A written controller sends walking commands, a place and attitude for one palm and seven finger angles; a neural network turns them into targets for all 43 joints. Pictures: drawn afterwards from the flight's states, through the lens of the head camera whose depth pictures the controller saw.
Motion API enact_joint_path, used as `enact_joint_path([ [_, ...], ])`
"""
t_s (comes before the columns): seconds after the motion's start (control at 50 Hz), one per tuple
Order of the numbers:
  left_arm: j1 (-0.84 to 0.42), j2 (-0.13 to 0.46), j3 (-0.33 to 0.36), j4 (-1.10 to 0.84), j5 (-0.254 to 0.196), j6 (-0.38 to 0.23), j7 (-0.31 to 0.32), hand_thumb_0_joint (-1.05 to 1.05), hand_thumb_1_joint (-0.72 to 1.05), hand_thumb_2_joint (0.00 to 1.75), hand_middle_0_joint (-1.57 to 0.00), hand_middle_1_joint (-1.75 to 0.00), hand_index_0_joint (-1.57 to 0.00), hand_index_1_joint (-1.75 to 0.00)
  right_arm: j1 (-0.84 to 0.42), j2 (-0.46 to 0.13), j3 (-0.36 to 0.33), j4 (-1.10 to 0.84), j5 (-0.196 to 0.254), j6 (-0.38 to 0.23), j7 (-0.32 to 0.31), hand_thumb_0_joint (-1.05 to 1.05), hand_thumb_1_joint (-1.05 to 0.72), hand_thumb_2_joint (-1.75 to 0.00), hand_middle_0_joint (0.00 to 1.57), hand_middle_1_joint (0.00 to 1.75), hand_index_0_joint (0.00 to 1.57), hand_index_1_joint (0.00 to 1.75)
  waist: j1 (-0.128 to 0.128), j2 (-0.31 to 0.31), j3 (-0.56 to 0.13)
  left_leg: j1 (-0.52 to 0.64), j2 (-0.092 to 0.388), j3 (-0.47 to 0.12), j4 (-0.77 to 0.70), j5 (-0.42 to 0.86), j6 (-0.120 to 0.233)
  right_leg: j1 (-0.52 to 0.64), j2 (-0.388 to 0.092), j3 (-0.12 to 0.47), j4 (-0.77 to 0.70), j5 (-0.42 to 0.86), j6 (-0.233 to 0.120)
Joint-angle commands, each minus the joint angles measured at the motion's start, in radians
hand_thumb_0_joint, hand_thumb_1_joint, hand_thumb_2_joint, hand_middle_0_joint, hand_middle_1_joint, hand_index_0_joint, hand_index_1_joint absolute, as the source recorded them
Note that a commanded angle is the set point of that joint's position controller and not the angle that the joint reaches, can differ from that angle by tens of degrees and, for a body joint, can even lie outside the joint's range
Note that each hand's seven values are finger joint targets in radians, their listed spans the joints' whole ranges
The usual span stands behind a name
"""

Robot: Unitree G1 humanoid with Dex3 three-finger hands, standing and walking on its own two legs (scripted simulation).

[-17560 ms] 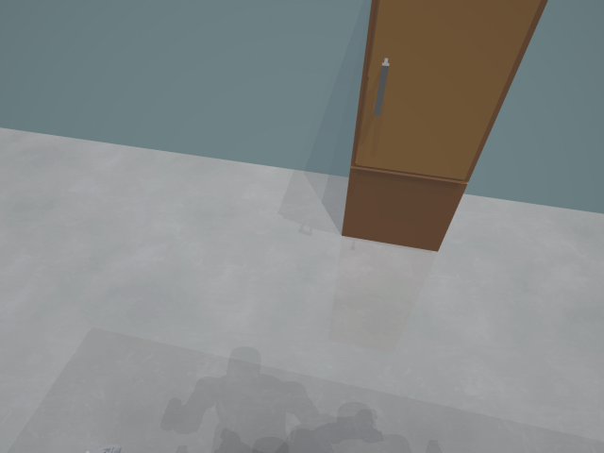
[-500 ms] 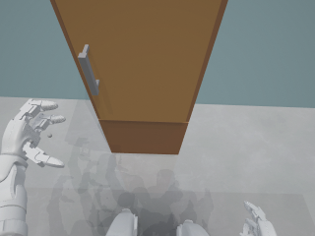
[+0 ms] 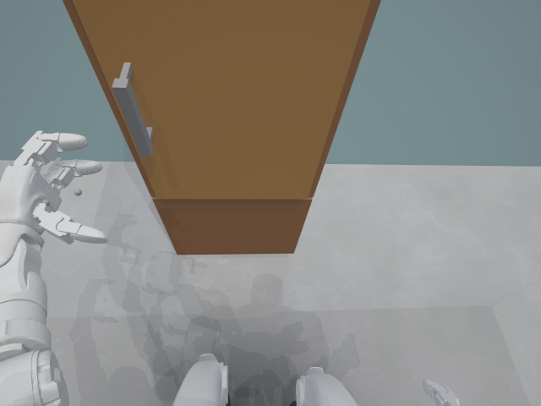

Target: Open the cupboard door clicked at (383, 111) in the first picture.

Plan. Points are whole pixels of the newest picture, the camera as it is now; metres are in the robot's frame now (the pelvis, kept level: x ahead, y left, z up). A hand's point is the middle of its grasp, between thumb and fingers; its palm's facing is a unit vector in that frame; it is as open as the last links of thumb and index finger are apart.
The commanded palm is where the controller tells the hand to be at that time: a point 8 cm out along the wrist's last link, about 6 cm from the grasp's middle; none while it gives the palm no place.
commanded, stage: move the hooked fingers beside the handle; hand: left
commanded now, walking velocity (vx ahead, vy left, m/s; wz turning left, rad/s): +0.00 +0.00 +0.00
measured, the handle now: (137, 113) +0.56 +0.24 +0.05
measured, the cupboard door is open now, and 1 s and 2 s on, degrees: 0 0 0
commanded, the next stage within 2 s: slide the fingers in behind the handle in 1.58 s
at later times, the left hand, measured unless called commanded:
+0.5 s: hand (82, 160) +0.44 +0.29 +0.06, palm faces +0.04 -1.00 -0.01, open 14.0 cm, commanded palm +0.43 +0.33 +0.05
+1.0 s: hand (91, 137) +0.50 +0.29 +0.05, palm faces +0.05 -1.00 -0.02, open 14.0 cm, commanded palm +0.48 +0.33 +0.05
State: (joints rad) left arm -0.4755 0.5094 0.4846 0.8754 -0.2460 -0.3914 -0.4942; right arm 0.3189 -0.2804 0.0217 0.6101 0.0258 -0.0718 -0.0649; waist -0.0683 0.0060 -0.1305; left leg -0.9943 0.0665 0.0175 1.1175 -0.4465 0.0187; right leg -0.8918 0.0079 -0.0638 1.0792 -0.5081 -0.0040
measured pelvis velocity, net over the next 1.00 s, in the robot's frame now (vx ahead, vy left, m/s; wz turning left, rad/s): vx -0.01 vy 0.01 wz -0.05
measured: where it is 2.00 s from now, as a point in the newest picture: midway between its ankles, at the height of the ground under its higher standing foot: outside the picture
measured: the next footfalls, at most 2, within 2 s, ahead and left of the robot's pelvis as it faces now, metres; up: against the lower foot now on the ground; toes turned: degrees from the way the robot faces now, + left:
none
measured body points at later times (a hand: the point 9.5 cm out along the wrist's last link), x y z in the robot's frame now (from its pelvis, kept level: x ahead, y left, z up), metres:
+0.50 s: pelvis +0.00 +0.01 -0.01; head +0.11 +0.04 +0.42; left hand +0.43 +0.34 +0.07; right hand +0.04 -0.27 -0.11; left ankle +0.05 +0.11 -0.65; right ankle +0.01 -0.12 -0.65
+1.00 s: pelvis -0.01 +0.01 -0.03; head +0.15 +0.04 +0.39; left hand +0.49 +0.35 +0.05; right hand +0.00 -0.27 -0.12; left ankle +0.05 +0.11 -0.65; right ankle +0.01 -0.12 -0.65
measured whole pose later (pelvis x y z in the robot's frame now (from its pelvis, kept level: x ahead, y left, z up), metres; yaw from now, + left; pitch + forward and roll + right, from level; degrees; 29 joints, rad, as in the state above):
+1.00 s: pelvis -0.01 +0.01 -0.03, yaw -3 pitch +26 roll -5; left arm -0.90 0.80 0.59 1.21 -0.10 -0.34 -0.48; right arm 0.37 -0.30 0.06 0.60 0.00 0.05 -0.04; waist -0.18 0.02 -0.11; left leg -1.23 0.10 0.00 1.24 -0.47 0.03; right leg -1.12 0.04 -0.07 1.17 -0.51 0.00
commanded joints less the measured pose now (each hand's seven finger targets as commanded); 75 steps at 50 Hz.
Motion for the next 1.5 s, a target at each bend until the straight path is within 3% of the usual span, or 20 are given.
enact_joint_path([
  [0.0, -0.351, 0.342, 0.076, -0.136, -0.005, -0.064, 0.004, 0.0, -0.5, 0.3, -0.3, -1.2, -0.3, -1.2, 0.083, -0.181, -0.068, -0.086, 0.0, -0.017, -0.008, 0.0, -0.9, -0.9, 0.2, 0.3, 0.2, 0.3, 0.0, 0.129, -0.361, 0.379, -0.027, -0.066, -0.141, 0.24, 0.007, 0.029, 0.037, 0.024, -0.14, 0.205, -0.023],
  [0.02, -0.383, 0.342, 0.066, -0.149, -0.005, -0.07, 0.001, 0.0, -0.5, 0.3, -0.3, -1.2, -0.3, -1.2, 0.085, -0.182, -0.066, -0.089, 0.0, -0.014, -0.008, 0.0, -0.9, -0.9, 0.2, 0.3, 0.2, 0.3, 0.0, 0.159, -0.38, 0.397, -0.028, -0.068, -0.134, 0.258, 0.007, 0.018, 0.039, 0.024, -0.13, 0.21, -0.028],
  [0.2, -0.455, 0.378, 0.084, -0.034, 0.014, -0.075, 0.005, 0.0, -0.5, 0.3, -0.3, -1.2, -0.3, -1.2, 0.112, -0.189, -0.067, -0.074, -0.003, 0.026, -0.001, 0.0, -0.9, -0.9, 0.2, 0.3, 0.2, 0.3, -0.018, 0.102, -0.387, 0.353, -0.025, -0.065, -0.11, 0.267, 0.013, 0.014, 0.042, 0.026, -0.124, 0.232, -0.018],
  [0.24, -0.491, 0.413, 0.1, -0.024, 0.023, -0.08, 0.003, 0.0, -0.5, 0.3, -0.3, -1.2, -0.3, -1.2, 0.117, -0.192, -0.064, -0.072, -0.005, 0.035, -0.001, 0.0, -0.9, -0.9, 0.2, 0.3, 0.2, 0.3, -0.022, 0.116, -0.393, 0.35, -0.024, -0.066, -0.101, 0.275, 0.013, 0.005, 0.043, 0.027, -0.115, 0.237, -0.02],
  [0.34, -0.551, 0.416, 0.091, -0.045, 0.029, -0.106, 0.0, 0.0, -0.5, 0.3, -0.3, -1.2, -0.3, -1.2, 0.131, -0.193, -0.065, -0.06, -0.01, 0.049, 0.002, 0.0, -0.9, -0.9, 0.2, 0.3, 0.2, 0.3, -0.026, 0.181, -0.454, 0.43, -0.015, -0.083, -0.094, 0.321, 0.005, -0.037, 0.048, 0.021, -0.106, 0.238, -0.025],
  [0.38, -0.572, 0.383, 0.058, -0.022, 0.034, -0.1, 0.0, 0.0, -0.5, 0.3, -0.3, -1.2, -0.3, -1.2, 0.131, -0.19, -0.064, -0.056, -0.009, 0.054, 0.005, 0.0, -0.9, -0.9, 0.2, 0.3, 0.2, 0.3, -0.038, 0.182, -0.431, 0.425, -0.016, -0.087, -0.094, 0.31, 0.006, -0.054, 0.048, 0.018, -0.111, 0.227, -0.023],
  [0.44, -0.588, 0.423, 0.081, 0.049, 0.041, -0.079, 0.003, 0.0, -0.5, 0.3, -0.3, -1.2, -0.3, -1.2, 0.142, -0.201, -0.061, -0.048, -0.01, 0.066, 0.001, 0.0, -0.9, -0.9, 0.2, 0.3, 0.2, 0.3, -0.05, 0.123, -0.401, 0.363, -0.016, -0.084, -0.089, 0.266, 0.013, -0.053, 0.047, 0.021, -0.114, 0.209, -0.018],
  [0.52, -0.647, 0.489, 0.103, 0.044, 0.062, -0.084, 0.008, 0.0, -0.5, 0.3, -0.3, -1.2, -0.3, -1.2, 0.15, -0.205, -0.056, -0.054, -0.012, 0.072, -0.002, 0.0, -0.9, -0.9, 0.2, 0.3, 0.2, 0.3, -0.05, 0.166, -0.426, 0.353, -0.016, -0.084, -0.077, 0.26, 0.014, -0.057, 0.049, 0.027, -0.102, 0.2, -0.023],
  [0.56, -0.7, 0.483, 0.081, 0.065, 0.075, -0.087, 0.014, 0.0, -0.5, 0.3, -0.3, -1.2, -0.3, -1.2, 0.154, -0.204, -0.05, -0.044, -0.015, 0.076, 0.0, 0.0, -0.9, -0.9, 0.2, 0.3, 0.2, 0.3, -0.067, 0.19, -0.414, 0.364, -0.012, -0.092, -0.07, 0.256, 0.01, -0.101, 0.049, 0.022, -0.098, 0.187, -0.022],
  [0.6, -0.736, 0.5, 0.082, 0.11, 0.077, -0.077, 0.017, 0.0, -0.5, 0.3, -0.3, -1.2, -0.3, -1.2, 0.156, -0.212, -0.047, -0.041, -0.014, 0.077, -0.003, 0.0, -0.9, -0.9, 0.2, 0.3, 0.2, 0.3, -0.087, 0.148, -0.388, 0.309, -0.011, -0.093, -0.061, 0.202, 0.016, -0.107, 0.05, 0.027, -0.103, 0.157, -0.016],
  [0.68, -0.81, 0.504, 0.043, 0.142, 0.1, -0.055, 0.017, 0.0, -0.5, 0.3, -0.3, -1.2, -0.3, -1.2, 0.168, -0.218, -0.038, -0.038, -0.017, 0.08, -0.007, 0.0, -0.9, -0.9, 0.2, 0.3, 0.2, 0.3, -0.108, 0.196, -0.409, 0.313, -0.009, -0.103, -0.045, 0.193, 0.016, -0.161, 0.048, 0.023, -0.085, 0.144, -0.017],
  [0.78, -0.822, 0.606, 0.108, 0.139, 0.114, -0.039, 0.02, 0.0, -0.5, 0.3, -0.3, -1.2, -0.3, -1.2, 0.193, -0.225, -0.031, -0.043, -0.023, 0.089, -0.004, 0.0, -0.9, -0.9, 0.2, 0.3, 0.2, 0.3, -0.087, 0.229, -0.513, 0.329, -0.005, -0.105, -0.013, 0.288, 0.015, -0.13, 0.049, 0.022, -0.061, 0.201, -0.018],
  [0.86, -0.755, 0.638, 0.138, 0.166, 0.119, -0.01, 0.011, 0.0, -0.5, 0.3, -0.3, -1.2, -0.3, -1.2, 0.199, -0.223, -0.029, -0.06, -0.02, 0.104, 0.005, 0.0, -0.9, -0.9, 0.2, 0.3, 0.2, 0.3, -0.078, 0.186, -0.493, 0.271, -0.003, -0.088, -0.003, 0.307, 0.021, -0.086, 0.056, 0.025, -0.059, 0.241, -0.012],
  [0.92, -0.791, 0.662, 0.159, 0.103, 0.115, -0.021, 0.011, 0.0, -0.5, 0.3, -0.3, -1.2, -0.3, -1.2, 0.203, -0.22, -0.031, -0.062, -0.022, 0.108, 0.007, 0.0, -0.9, -0.9, 0.2, 0.3, 0.2, 0.3, -0.073, 0.219, -0.524, 0.282, -0.002, -0.086, 0.006, 0.318, 0.022, -0.078, 0.06, 0.028, -0.05, 0.251, -0.015],
  [1.06, -0.8, 0.608, 0.122, 0.115, 0.11, -0.025, 0.002, 0.0, -0.5, 0.3, -0.3, -1.2, -0.3, -1.2, 0.215, -0.223, -0.037, -0.033, -0.021, 0.115, 0.01, 0.0, -0.9, -0.9, 0.2, 0.3, 0.2, 0.3, -0.103, 0.224, -0.49, 0.347, 0.005, -0.11, -0.01, 0.319, 0.016, -0.152, 0.062, 0.013, -0.066, 0.222, -0.016],
  [1.14, -0.791, 0.528, 0.074, 0.066, 0.105, -0.027, 0.005, 0.0, -0.5, 0.3, -0.3, -1.2, -0.3, -1.2, 0.221, -0.215, -0.043, -0.026, -0.026, 0.118, 0.015, 0.0, -0.9, -0.9, 0.2, 0.3, 0.2, 0.3, -0.096, 0.284, -0.532, 0.456, 0.007, -0.129, -0.024, 0.378, 0.004, -0.193, 0.059, -0.002, -0.068, 0.232, -0.022],
  [1.2, -0.779, 0.54, 0.093, 0.102, 0.101, -0.016, 0.021, 0.0, -0.5, 0.3, -0.3, -1.2, -0.3, -1.2, 0.218, -0.215, -0.041, -0.028, -0.025, 0.12, 0.013, 0.0, -0.9, -0.9, 0.2, 0.3, 0.2, 0.3, -0.097, 0.224, -0.482, 0.396, 0.003, -0.122, -0.031, 0.335, 0.01, -0.168, 0.059, 0.0, -0.078, 0.22, -0.018],
  [1.32, -0.781, 0.573, 0.114, 0.085, 0.121, -0.037, 0.055, 0.0, -0.5, 0.3, -0.3, -1.2, -0.3, -1.2, 0.214, -0.214, -0.039, -0.042, -0.03, 0.124, 0.016, 0.0, -0.9, -0.9, 0.2, 0.3, 0.2, 0.3, -0.088, 0.238, -0.486, 0.405, 0.003, -0.118, -0.027, 0.375, 0.007, -0.156, 0.06, 0.002, -0.067, 0.243, -0.024],
  [1.36, -0.787, 0.544, 0.091, 0.07, 0.12, -0.048, 0.053, 0.0, -0.5, 0.3, -0.3, -1.2, -0.3, -1.2, 0.208, -0.211, -0.039, -0.043, -0.03, 0.125, 0.02, 0.0, -0.9, -0.9, 0.2, 0.3, 0.2, 0.3, -0.09, 0.267, -0.497, 0.437, 0.003, -0.122, -0.032, 0.381, 0.0, -0.168, 0.06, -0.001, -0.069, 0.238, -0.023],
  [1.48, -0.745, 0.549, 0.098, 0.113, 0.116, -0.034, 0.04, 0.0, -0.5, 0.3, -0.3, -1.2, -0.3, -1.2, 0.204, -0.214, -0.04, -0.05, -0.026, 0.13, 0.017, 0.0, -0.9, -0.9, 0.2, 0.3, 0.2, 0.3, -0.09, 0.222, -0.479, 0.392, 0.0, -0.11, -0.03, 0.365, 0.007, -0.134, 0.059, 0.003, -0.074, 0.249, -0.019],
])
